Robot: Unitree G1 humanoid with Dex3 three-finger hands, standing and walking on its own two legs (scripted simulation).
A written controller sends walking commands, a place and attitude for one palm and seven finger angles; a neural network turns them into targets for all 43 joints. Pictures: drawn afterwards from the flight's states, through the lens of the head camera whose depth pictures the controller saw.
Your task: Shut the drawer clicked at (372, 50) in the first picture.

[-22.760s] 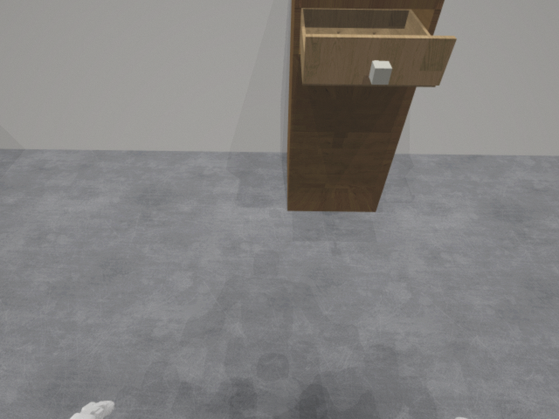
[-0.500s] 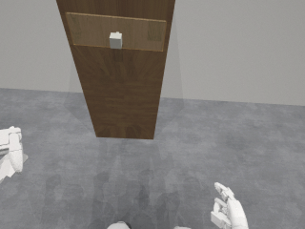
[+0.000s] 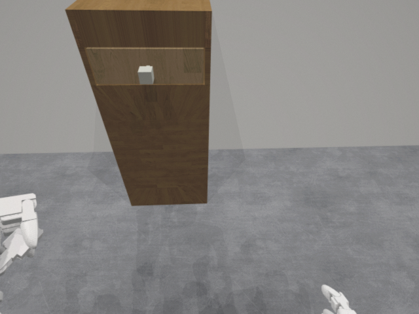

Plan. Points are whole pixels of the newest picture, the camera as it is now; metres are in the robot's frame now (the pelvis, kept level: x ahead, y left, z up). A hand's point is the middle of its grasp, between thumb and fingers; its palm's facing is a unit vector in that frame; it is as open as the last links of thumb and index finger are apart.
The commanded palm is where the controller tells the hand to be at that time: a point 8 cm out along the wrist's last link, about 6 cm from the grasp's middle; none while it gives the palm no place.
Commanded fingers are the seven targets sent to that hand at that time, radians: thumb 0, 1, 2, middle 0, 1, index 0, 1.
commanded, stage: stop stepping back and stand still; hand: left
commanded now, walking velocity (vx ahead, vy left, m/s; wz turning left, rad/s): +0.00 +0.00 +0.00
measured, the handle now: (147, 72) +0.84 +0.24 +0.07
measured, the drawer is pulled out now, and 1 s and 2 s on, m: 0.00 0.00 0.00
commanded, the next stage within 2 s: let the arm hang, fingers relaxed in 0.14 s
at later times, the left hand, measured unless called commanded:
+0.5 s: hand out of the picture +0.07 +0.20 -0.16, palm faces +0.00 -0.98 -0.21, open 3.1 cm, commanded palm none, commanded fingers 0.00 0.90 0.90 -0.84 -0.99 -0.84 -0.99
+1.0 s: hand out of the picture -0.07 +0.20 -0.16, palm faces +0.05 -0.97 -0.24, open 6.9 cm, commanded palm none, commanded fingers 0.00 0.90 0.90 -0.20 -0.30 -0.20 -0.30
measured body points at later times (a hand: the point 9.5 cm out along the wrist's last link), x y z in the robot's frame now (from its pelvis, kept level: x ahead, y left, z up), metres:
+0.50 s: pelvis -0.02 +0.01 -0.01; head +0.00 +0.02 +0.44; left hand +0.06 +0.25 -0.14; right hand +0.09 -0.23 -0.13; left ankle +0.04 +0.12 -0.73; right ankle -0.02 -0.12 -0.73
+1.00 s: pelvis -0.03 +0.01 +0.01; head -0.02 +0.00 +0.45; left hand -0.08 +0.25 -0.14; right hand -0.04 -0.20 -0.16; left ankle +0.04 +0.12 -0.73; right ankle -0.02 -0.12 -0.73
